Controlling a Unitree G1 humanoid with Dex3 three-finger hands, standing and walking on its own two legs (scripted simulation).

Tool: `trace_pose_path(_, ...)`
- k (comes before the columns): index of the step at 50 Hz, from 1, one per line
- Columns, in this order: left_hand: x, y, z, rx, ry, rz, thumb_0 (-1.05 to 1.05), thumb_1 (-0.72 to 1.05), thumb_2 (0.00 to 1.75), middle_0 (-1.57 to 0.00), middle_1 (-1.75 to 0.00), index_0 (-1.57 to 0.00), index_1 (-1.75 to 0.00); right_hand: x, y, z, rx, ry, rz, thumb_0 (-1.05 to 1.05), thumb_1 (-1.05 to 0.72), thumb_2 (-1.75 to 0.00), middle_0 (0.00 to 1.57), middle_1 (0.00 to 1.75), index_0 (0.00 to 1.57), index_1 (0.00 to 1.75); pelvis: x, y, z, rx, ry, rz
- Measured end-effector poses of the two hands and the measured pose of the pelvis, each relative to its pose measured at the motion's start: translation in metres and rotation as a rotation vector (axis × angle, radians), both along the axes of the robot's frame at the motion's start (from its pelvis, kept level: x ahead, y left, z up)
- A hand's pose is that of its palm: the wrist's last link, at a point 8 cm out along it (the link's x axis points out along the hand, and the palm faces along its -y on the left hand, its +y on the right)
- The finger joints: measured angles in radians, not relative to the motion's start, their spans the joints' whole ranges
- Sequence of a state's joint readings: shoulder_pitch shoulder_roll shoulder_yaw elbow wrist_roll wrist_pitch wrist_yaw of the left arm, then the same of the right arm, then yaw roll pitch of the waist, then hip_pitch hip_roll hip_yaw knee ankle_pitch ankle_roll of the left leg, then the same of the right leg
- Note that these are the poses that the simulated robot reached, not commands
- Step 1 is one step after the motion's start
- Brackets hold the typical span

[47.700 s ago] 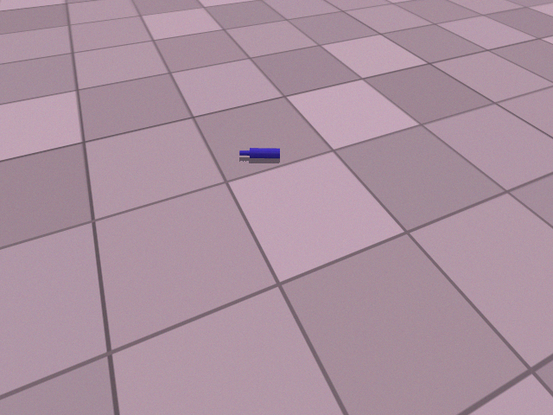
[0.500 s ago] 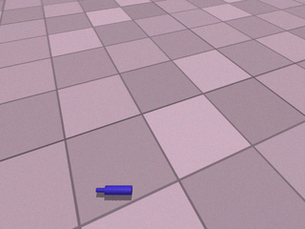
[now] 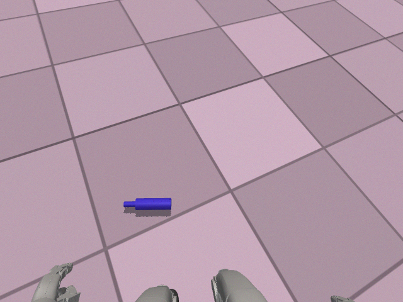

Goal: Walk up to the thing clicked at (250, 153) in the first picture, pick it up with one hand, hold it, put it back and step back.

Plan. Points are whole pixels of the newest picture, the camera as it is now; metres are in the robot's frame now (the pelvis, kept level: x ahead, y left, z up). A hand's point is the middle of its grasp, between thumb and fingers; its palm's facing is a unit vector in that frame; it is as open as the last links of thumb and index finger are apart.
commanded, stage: step back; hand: left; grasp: from above
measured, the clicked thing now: (147, 204) +0.54 +0.22 -0.74
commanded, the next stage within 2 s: none
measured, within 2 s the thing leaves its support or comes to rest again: neither
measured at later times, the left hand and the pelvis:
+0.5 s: hand out of the picture +0.02 +0.26 -0.14, palm faces -0.02 -0.91 -0.41, open 7.4 cm; pelvis -0.11 +0.00 +0.00, yaw -1 degrees
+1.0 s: hand out of the picture -0.18 +0.27 -0.16, palm faces -0.06 -0.91 -0.41, open 7.4 cm; pelvis -0.27 -0.01 -0.02, yaw -5 degrees
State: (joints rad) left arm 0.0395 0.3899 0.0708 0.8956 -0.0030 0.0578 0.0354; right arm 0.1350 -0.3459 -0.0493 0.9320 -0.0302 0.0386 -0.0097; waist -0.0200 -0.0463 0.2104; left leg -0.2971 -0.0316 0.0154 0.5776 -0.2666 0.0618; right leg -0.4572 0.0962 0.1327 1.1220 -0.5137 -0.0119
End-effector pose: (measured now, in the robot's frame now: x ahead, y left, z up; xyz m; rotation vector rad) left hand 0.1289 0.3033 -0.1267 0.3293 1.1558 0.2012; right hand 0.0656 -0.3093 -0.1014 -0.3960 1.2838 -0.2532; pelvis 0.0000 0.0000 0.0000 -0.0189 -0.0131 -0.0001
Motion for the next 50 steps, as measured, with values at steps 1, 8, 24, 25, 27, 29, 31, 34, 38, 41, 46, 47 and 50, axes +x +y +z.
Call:
trace_pose_path(1, -0.006, -0.001, 0.0, 0.001, 0.012, -0.008, 0.01, 0.91, 0.9, -0.2, -0.3, -0.2, -0.3, 0.0, 0.002, -0.001, 0.004, -0.02, -0.005, 0.0, -0.9, -0.89, 0.2, 0.3, 0.2, 0.3, -0.003, 0.001, 0.0, 0.002, -0.003, -0.009)
trace_pose_path(8, -0.043, -0.004, 0.001, 0.03, 0.049, -0.043, 0.01, 0.91, 0.9, -0.2, -0.3, -0.2, -0.3, -0.007, 0.005, -0.015, 0.052, -0.138, -0.016, 0.0, -0.9, -0.89, 0.2, 0.3, 0.2, 0.3, -0.028, -0.002, -0.009, 0.021, -0.029, -0.061)
trace_pose_path(24, -0.114, -0.007, 0.032, 0.063, -0.046, -0.027, 0.01, 0.9, 0.9, -0.2, -0.3, -0.2, -0.3, -0.085, -0.018, -0.013, 0.032, -0.081, 0.014, 0.0, -0.9, -0.89, 0.2, 0.3, 0.2, 0.3, -0.099, -0.005, -0.001, 0.035, -0.004, -0.026)
trace_pose_path(25, -0.116, -0.004, 0.031, 0.062, -0.062, -0.028, 0.01, 0.9, 0.9, -0.2, -0.3, -0.2, -0.3, -0.091, -0.017, -0.013, 0.022, -0.071, 0.022, 0.0, -0.9, -0.89, 0.2, 0.29, 0.2, 0.3, -0.105, -0.003, -0.003, 0.029, -0.004, -0.015)
trace_pose_path(27, -0.121, 0.002, 0.026, 0.055, -0.093, -0.028, 0.01, 0.9, 0.9, -0.2, -0.3, -0.2, -0.3, -0.103, -0.013, -0.014, 0.005, -0.056, 0.04, 0.0, -0.9, -0.89, 0.2, 0.29, 0.2, 0.3, -0.118, 0.003, -0.007, 0.019, -0.01, 0.008)
trace_pose_path(29, -0.128, 0.011, 0.017, 0.04, -0.119, -0.021, 0.01, 0.9, 0.9, -0.2, -0.3, -0.2, -0.3, -0.114, -0.005, -0.015, -0.01, -0.055, 0.057, 0.0, -0.9, -0.89, 0.2, 0.29, 0.2, 0.3, -0.131, 0.009, -0.014, 0.018, -0.022, 0.027)
trace_pose_path(31, -0.14, 0.017, 0.009, 0.024, -0.118, -0.008, 0.01, 0.91, 0.9, -0.2, -0.3, -0.2, -0.3, -0.128, 0.006, -0.011, -0.009, -0.058, 0.061, 0.0, -0.9, -0.89, 0.2, 0.29, 0.2, 0.3, -0.145, 0.013, -0.015, 0.057, -0.049, 0.008)
trace_pose_path(34, -0.163, 0.02, 0.007, 0.004, -0.08, 0.01, 0.01, 0.91, 0.9, -0.2, -0.3, -0.2, -0.3, -0.146, 0.018, 0.0, 0.007, -0.079, 0.068, 0.0, -0.9, -0.89, 0.2, 0.29, 0.2, 0.3, -0.16, 0.016, -0.008, 0.012, -0.046, 0.016)
trace_pose_path(38, -0.198, 0.022, 0.011, -0.012, -0.05, 0.021, 0.01, 0.91, 0.9, -0.2, -0.3, -0.2, -0.3, -0.161, 0.022, 0.013, 0.002, -0.104, 0.07, 0.01, -0.9, -0.89, 0.2, 0.3, 0.2, 0.3, -0.18, 0.016, 0.002, -0.011, -0.026, -0.007)
trace_pose_path(41, -0.227, 0.025, 0.01, 0.001, -0.014, 0.019, 0.01, 0.91, 0.9, -0.2, -0.3, -0.2, -0.3, -0.167, 0.018, 0.016, -0.004, -0.146, 0.074, 0.01, -0.9, -0.89, 0.2, 0.3, 0.21, 0.3, -0.198, 0.013, 0.001, -0.01, -0.02, -0.023)
trace_pose_path(46, -0.274, 0.019, 0.005, 0.037, 0.047, -0.01, 0.01, 0.91, 0.9, -0.2, -0.3, -0.2, -0.3, -0.185, 0.004, 0.009, -0.001, -0.218, 0.075, 0.0, -0.9, -0.89, 0.2, 0.3, 0.21, 0.3, -0.236, 0.003, -0.008, 0.008, -0.026, -0.066)
trace_pose_path(47, -0.283, 0.017, 0.004, 0.045, 0.053, -0.017, 0.01, 0.91, 0.9, -0.2, -0.3, -0.2, -0.3, -0.191, 0.0, 0.006, 0.003, -0.228, 0.073, 0.0, -0.9, -0.89, 0.2, 0.3, 0.21, 0.3, -0.244, 0.0, -0.011, 0.013, -0.028, -0.076)
trace_pose_path(50, -0.31, 0.005, 0.004, 0.062, 0.063, -0.023, 0.01, 0.91, 0.9, -0.2, -0.3, -0.2, -0.3, -0.213, -0.016, -0.01, 0.018, -0.245, 0.057, 0.0, -0.9, -0.89, 0.2, 0.3, 0.2, 0.3, -0.271, -0.01, -0.019, -0.001, -0.046, -0.081)
